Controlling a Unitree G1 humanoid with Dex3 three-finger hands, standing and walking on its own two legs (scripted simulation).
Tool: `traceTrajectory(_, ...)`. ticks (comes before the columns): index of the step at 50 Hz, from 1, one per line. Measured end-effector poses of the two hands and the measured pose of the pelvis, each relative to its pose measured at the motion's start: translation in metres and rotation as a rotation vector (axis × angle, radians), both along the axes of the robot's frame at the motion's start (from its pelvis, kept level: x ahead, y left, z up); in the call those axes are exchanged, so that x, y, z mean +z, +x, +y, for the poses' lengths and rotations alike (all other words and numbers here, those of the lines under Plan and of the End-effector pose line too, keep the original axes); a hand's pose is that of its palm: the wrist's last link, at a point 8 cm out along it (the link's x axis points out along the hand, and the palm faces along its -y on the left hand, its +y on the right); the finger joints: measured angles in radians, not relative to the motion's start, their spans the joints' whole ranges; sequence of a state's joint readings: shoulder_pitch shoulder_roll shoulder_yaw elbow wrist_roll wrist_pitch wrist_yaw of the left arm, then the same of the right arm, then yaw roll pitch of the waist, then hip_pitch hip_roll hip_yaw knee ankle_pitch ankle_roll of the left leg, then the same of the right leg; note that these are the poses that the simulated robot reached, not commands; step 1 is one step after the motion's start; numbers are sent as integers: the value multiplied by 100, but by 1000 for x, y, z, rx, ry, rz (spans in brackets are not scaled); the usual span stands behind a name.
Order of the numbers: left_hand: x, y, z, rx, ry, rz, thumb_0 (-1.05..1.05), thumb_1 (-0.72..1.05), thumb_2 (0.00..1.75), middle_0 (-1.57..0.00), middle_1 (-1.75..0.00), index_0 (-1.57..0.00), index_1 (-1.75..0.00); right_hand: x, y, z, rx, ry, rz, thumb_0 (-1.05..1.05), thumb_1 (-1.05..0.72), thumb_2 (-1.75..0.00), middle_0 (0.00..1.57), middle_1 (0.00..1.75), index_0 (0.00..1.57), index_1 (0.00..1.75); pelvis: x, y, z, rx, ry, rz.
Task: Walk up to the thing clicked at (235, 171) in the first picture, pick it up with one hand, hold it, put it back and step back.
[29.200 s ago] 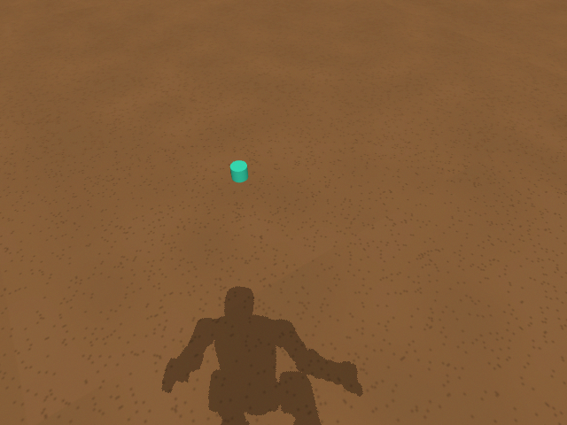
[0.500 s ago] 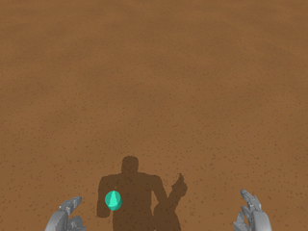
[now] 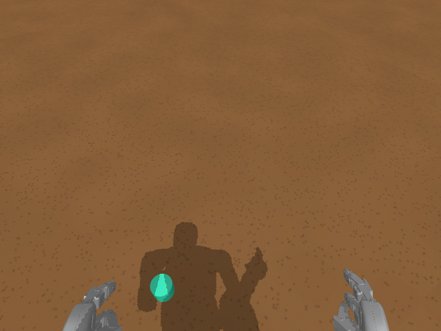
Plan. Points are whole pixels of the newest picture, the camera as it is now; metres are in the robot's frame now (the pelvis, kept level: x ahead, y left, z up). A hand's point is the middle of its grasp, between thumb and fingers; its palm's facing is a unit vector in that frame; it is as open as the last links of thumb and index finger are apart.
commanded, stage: stand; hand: left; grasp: from above
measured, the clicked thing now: (162, 287) +0.42 +0.24 -0.67
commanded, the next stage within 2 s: none
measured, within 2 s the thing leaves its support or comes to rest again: neither
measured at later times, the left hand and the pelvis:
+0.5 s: hand out of the picture +0.04 +0.24 -0.11, palm faces +0.05 -0.94 -0.33, open 7.4 cm; pelvis -0.01 +0.01 +0.05, yaw +0 degrees
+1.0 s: hand out of the picture +0.03 +0.24 -0.10, palm faces +0.05 -0.94 -0.34, open 7.4 cm; pelvis -0.01 +0.00 +0.07, yaw +1 degrees
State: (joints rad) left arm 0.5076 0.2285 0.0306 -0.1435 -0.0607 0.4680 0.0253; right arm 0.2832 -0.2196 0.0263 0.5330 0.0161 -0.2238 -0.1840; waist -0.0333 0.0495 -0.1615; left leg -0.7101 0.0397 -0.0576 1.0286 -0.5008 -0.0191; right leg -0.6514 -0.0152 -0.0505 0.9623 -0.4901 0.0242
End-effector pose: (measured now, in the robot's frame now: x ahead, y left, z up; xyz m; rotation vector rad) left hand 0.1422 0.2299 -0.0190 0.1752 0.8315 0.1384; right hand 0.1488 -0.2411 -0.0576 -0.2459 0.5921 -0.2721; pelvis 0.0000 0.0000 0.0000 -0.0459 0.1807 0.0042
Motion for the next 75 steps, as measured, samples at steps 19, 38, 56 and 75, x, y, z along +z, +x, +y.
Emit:
traceTrajectory(19, -53, -76, 55, 78, 118, 296, 1, 90, 89, -20, -30, -20, -30, -13, -65, -31, 36, 5, 521, 1, -90, -90, 21, 30, 20, 30, 41, -7, 5, -3, 39, -194)
traceTrajectory(38, -45, -128, 56, 125, 98, 459, 1, 90, 89, -20, -30, -21, -30, -8, -100, -26, -10, 59, 639, 1, -90, -90, 21, 30, 20, 30, 64, -12, 5, 4, 44, -252)
traceTrajectory(56, -38, -116, 54, 120, 112, 456, 1, 90, 89, -20, -30, -21, -30, -4, -101, -45, -16, 43, 668, 1, -90, -90, 21, 30, 20, 30, 68, -11, -3, 9, 43, -246)
traceTrajectory(75, -36, -93, 51, 98, 106, 434, 1, 90, 89, -20, -30, -21, -30, -1, -90, -49, -13, 37, 662, 1, -90, -90, 21, 30, 20, 30, 69, -4, -6, 3, 43, -234)
